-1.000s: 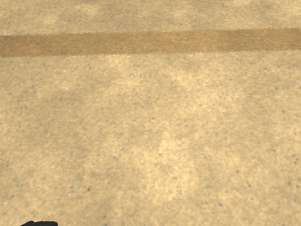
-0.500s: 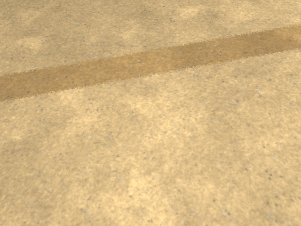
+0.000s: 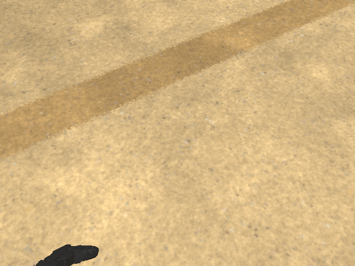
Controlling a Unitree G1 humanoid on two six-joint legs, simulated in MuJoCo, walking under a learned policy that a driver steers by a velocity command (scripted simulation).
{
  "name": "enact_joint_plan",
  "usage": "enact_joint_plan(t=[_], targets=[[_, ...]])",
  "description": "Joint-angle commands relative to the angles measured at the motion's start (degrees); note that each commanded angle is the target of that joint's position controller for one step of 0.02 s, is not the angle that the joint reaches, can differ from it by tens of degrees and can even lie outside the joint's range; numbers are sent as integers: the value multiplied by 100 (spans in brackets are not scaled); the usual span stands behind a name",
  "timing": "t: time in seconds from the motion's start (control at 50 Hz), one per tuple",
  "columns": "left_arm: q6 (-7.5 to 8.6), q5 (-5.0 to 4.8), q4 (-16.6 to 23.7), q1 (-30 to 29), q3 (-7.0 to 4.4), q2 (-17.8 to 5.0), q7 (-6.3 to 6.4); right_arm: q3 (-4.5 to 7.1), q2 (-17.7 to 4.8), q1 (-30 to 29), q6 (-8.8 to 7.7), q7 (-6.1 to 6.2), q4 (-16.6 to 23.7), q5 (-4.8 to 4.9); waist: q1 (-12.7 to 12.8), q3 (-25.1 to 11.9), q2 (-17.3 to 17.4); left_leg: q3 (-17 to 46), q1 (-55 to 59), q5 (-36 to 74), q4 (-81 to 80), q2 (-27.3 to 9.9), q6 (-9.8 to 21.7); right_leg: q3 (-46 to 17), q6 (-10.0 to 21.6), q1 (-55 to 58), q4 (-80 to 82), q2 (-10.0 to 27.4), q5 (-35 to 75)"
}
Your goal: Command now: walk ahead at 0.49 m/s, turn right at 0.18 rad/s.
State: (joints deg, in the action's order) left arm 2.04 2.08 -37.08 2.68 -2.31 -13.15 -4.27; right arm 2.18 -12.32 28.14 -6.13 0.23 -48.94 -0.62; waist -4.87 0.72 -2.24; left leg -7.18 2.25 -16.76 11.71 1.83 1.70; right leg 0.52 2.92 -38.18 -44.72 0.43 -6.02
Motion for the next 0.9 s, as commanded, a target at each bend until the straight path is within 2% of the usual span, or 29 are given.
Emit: enact_joint_plan(t=[0.02, 0.06, 0.08, 0.1, 0.12, 0.14, 0.16, 0.18, 0.2, 0.22, 0.24, 0.28, 0.34, 0.36, 0.42, 0.5, 0.54, 0.58, 0.6, 0.62, 0.64, 0.66, 0.68, 0.7, 0.72, 0.74, 0.78, 0.82, 0.9], targets=[[77, 11, 470, -556, 73, -93, -78, 180, -919, -133, -59, 9, 197, 56, 194, 420, 624, 474, -492, 3778, -512, -1397, 640, 515, 212, 843, 1014, -70, 457], [79, 57, 379, -291, 6, -324, 72, 202, -1118, -105, 9, 31, 60, 87, 418, 180, 776, 327, 80, 5716, 200, -1492, 553, 605, 443, 1229, 1211, -304, 138], [87, 89, 239, 182, -53, -467, 144, 216, -1182, -114, 46, 56, 18, 77, 632, -144, 846, 251, 247, 6461, 892, -1488, 506, 648, 580, 1725, 1280, -465, 33], [119, 102, -34, 1021, -129, -608, 195, 214, -1201, -156, 111, 73, 19, 95, 1022, -600, 760, 134, 24, 6398, 1932, -1386, 415, 603, 723, 2742, 1628, -558, 183], [134, 182, -277, 1849, -234, -855, 280, 186, -1130, -188, 144, 91, 115, 98, 1362, -1144, 588, 114, -851, 5020, 3220, -1219, 330, 148, 880, 4086, 1636, -105, -7], [138, 261, -339, 2374, -355, -1403, 380, 74, -591, 10, 160, 53, 395, 97, 1252, -1842, -506, 15, -2315, 1064, 5233, -582, 249, -1940, 1203, 5462, 1613, 1613, -369], [101, 69, -338, 2302, -377, -1499, 385, 121, -673, 336, 190, 50, 456, 139, 1052, -2250, -992, 724, -3579, -1360, 6739, 158, 168, -4266, 1828, 5851, 2409, 2435, -46], [79, -83, -334, 1848, -336, -1163, 391, 190, -877, -236, 218, 64, 539, 39, 943, -1388, -108, 1114, -4081, -736, 6792, -261, 201, -3368, 1640, 5184, 2557, 2087, -24], [117, -103, -382, 1509, -233, -854, 375, 135, -748, -558, 180, 11, 616, 28, 769, -616, 73, 1024, -4048, -362, 6471, -409, 199, -2571, 1481, 4269, 2737, 1820, 437], [168, -87, -457, 1346, -176, -666, 361, 122, -645, -593, 207, -16, 581, -14, 531, -308, 271, 999, -3799, -212, 6060, -582, 151, -2044, 1274, 3671, 2920, 1527, 831], [209, -113, -503, 1256, -131, -538, 356, 104, -584, -502, 295, -50, 542, -80, 361, -221, 240, 1021, -3501, -163, 5723, -705, 93, -1646, 1122, 3275, 3056, 1293, 1076], [304, -112, -623, 1377, -92, -492, 342, 88, -481, -420, 436, -147, 484, -148, 266, -216, 16, 906, -3233, -80, 5410, -730, -15, -1312, 1051, 2946, 3340, 1095, 1270], [359, -154, -837, 1690, -132, -686, 339, 75, -464, -968, 505, -221, 630, -191, 322, 19, -10, 751, -3729, 466, 4893, -838, -151, -958, 1051, 3001, 3648, 986, 1504], [358, -155, -886, 1755, -127, -678, 338, 67, -459, -1199, 498, -219, 680, -176, 364, 158, 25, 678, -3840, 683, 4633, -849, -181, -797, 996, 2995, 3648, 924, 2053], [343, -176, -1010, 1850, -112, -694, 335, -15, -350, -1692, 454, -192, 774, -123, 444, 151, -28, 441, -3492, 1252, 3543, -670, -219, -186, 730, 3019, 3329, 639, 3641], [268, -158, -1274, 2229, -91, -701, 422, -82, -325, -2180, 405, -104, 817, -62, 715, 58, -240, 262, -3111, 1838, 2553, -386, -34, -68, 536, 3559, 2977, 636, 3995], [226, -104, -1310, 2123, -95, -729, 471, -67, -420, -2067, 362, -71, 738, -81, 650, -1, -276, 304, -2894, 1546, 2296, -259, 128, -54, 521, 3864, 2672, 802, 4046], [212, -93, -1330, 1965, -137, -822, 534, 14, -612, -1405, 282, -37, 490, -131, 355, -168, -225, 311, -2220, 1318, 1882, -18, 344, -9, 408, 4001, 1868, 824, 4356], [187, -134, -1314, 1853, -170, -915, 561, 70, -731, -901, 203, -28, 329, -169, 78, -356, -16, 359, -1599, 2045, 1262, -10, 458, 188, 260, 3914, 960, 604, 3878], [212, -154, -1133, 1919, -154, -882, 612, 169, -1153, -388, 147, -8, 240, -233, -19, -922, 428, 1207, -415, 4599, 1640, -866, 700, 390, 91, 3086, -382, 274, 2068], [171, -335, -1107, 2780, -40, -292, 600, 311, -1608, -416, 200, -5, 287, -151, 374, -1804, 1776, 3050, 1212, 7588, 2015, -2512, 1994, 465, -151, 1419, -2489, -702, -2714], [48, -148, -1185, 2571, -86, -606, 600, 279, -1341, -440, 280, -44, 348, 163, 292, -2201, 1073, 3465, 1049, 7089, 1567, -2425, 2186, -203, -235, 1126, -2918, -568, -2826], [-10, -90, -1080, 2073, -107, -658, 578, 266, -1171, -889, 348, -41, 447, 187, 339, -1479, 680, 3076, 377, 5876, 1291, -2161, 2071, -330, -273, 876, -3090, -351, -2484], [-34, -39, -1011, 1723, -96, -624, 564, 200, -897, -1272, 422, -23, 511, 146, 430, -850, 399, 2784, -313, 4923, 999, -1863, 1854, -330, -305, 749, -2832, -172, -2219], [-90, -10, -961, 1543, -110, -630, 548, 171, -767, -1415, 473, -1, 532, 129, 504, -500, 372, 2545, -822, 4446, 782, -1636, 1673, -341, -355, 796, -2537, -42, -2054], [-180, 25, -930, 1609, -109, -592, 522, 173, -725, -1386, 520, 5, 486, 120, 613, -496, 470, 2437, -1215, 3410, 571, -1398, 1513, -329, -388, 1083, -2210, 36, -1920], [-291, 45, -910, 1625, -88, -498, 479, 238, -837, -1424, 566, -31, 495, 27, 665, -565, 588, 2429, -1677, 1162, 212, -1083, 1358, -224, -404, 1382, -1704, 3, -1795], [-308, 54, -804, 1366, -78, -474, 442, 316, -997, -1438, 584, -45, 524, -23, 600, -414, 787, 2654, -1962, -630, -164, -957, 1330, -163, -433, 1330, -1109, -7, -1740], [-221, 50, -633, 885, -74, -512, 445, 428, -1152, -1252, 596, -70, 503, -35, 439, -299, 843, 3032, -2048, -1433, -359, -961, 1213, -160, -494, 1298, -337, -20, -1445]])
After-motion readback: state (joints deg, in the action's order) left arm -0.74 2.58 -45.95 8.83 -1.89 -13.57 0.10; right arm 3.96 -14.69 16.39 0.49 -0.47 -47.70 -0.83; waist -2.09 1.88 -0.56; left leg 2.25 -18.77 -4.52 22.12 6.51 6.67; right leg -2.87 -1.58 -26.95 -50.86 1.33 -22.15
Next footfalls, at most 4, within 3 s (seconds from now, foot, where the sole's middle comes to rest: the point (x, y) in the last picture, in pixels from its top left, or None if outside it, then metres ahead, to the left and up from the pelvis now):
0.12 right None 0.26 -0.08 -0.78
0.60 left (149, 254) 0.52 0.07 -0.78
1.08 right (198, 247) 0.53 -0.11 -0.78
1.50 left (138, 261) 0.50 0.11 -0.78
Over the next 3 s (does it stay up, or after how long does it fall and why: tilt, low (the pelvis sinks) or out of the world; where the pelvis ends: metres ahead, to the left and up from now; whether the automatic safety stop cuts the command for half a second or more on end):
stays up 0.56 0.03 0.00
